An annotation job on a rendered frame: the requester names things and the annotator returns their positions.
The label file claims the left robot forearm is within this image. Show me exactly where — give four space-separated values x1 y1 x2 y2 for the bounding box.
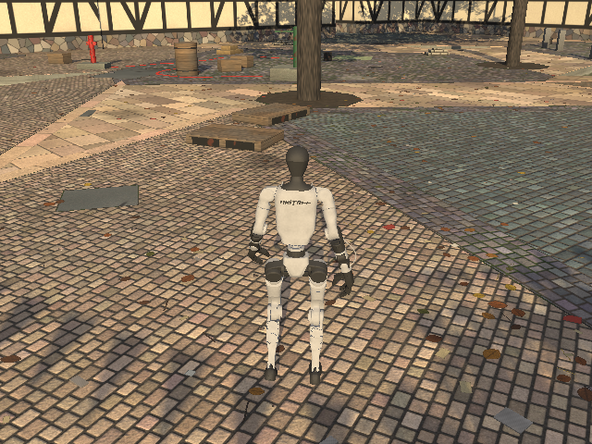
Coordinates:
249 221 263 251

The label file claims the left robot foot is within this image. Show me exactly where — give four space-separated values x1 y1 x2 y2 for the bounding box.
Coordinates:
264 364 278 381

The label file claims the robot left shin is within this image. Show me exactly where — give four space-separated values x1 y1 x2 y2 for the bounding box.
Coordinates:
266 304 279 369

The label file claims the left robot hand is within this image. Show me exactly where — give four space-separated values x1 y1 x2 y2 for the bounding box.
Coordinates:
248 247 270 264

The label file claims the right robot upper arm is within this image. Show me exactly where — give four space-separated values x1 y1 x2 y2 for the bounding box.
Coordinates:
315 187 339 241

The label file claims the right robot forearm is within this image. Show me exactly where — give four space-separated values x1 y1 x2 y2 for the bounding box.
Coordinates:
330 226 352 273

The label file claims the right robot hand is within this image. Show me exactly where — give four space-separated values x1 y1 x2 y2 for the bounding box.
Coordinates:
332 271 354 298

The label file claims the left robot upper arm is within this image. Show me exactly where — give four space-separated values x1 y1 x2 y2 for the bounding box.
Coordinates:
253 186 278 236

